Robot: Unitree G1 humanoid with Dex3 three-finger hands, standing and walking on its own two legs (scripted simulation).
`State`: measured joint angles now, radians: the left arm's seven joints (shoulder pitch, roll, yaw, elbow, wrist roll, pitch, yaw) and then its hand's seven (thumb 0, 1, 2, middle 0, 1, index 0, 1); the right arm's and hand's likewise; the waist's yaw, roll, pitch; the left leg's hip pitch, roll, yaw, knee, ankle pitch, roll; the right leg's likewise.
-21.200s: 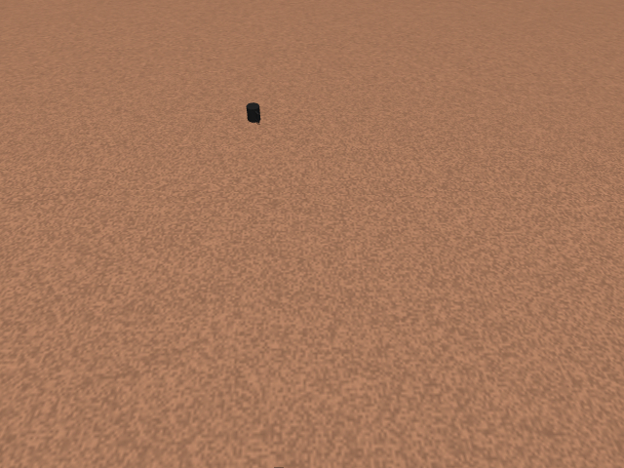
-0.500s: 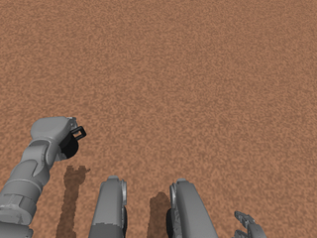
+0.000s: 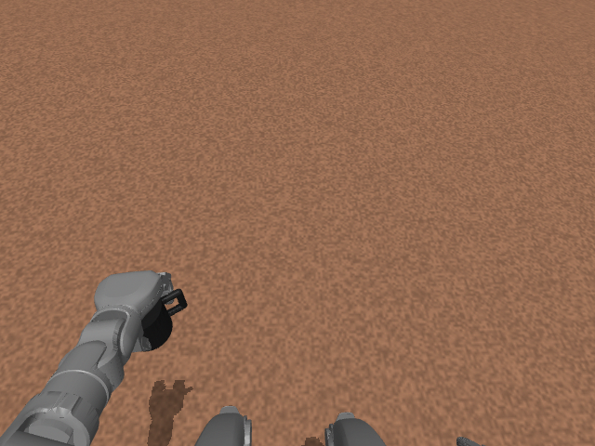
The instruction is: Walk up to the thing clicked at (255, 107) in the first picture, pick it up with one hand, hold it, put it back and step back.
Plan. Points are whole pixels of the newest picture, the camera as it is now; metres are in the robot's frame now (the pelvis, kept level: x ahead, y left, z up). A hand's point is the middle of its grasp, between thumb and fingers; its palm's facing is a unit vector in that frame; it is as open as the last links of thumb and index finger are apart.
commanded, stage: lift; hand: left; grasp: from above
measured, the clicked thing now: (153, 314) +0.35 +0.23 -0.13
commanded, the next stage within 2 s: hold in 0.24 s
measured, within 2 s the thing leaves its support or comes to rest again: neither
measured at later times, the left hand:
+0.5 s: hand (136, 286) +0.35 +0.22 -0.03, palm faces -0.46 -0.07 -0.88, open 9.5 cm
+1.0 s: hand (129, 281) +0.34 +0.22 +0.01, palm faces -0.47 -0.06 -0.88, open 9.5 cm
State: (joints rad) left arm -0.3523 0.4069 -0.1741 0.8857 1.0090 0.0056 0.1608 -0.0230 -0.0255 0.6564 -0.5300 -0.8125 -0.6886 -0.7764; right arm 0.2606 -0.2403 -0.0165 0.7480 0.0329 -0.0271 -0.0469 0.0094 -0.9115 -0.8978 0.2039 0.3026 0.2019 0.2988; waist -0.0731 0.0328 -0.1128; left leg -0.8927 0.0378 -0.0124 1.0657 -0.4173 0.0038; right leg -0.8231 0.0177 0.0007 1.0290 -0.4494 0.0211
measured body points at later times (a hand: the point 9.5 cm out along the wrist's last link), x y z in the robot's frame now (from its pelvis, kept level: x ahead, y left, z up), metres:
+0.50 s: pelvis +0.04 +0.00 +0.05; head +0.08 -0.01 +0.50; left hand +0.37 +0.22 +0.02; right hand +0.12 -0.27 -0.07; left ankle +0.06 +0.11 -0.66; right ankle +0.03 -0.14 -0.66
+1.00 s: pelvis +0.04 -0.01 +0.07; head +0.06 -0.02 +0.51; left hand +0.36 +0.22 +0.06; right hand +0.15 -0.27 -0.06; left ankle +0.06 +0.11 -0.66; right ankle +0.03 -0.14 -0.66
